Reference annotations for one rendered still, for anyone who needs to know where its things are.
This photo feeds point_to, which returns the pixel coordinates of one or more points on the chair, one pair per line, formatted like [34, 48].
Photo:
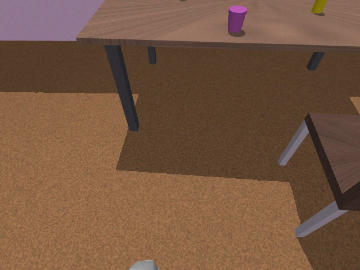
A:
[336, 138]

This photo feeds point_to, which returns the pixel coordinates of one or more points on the table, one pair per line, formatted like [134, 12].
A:
[272, 25]

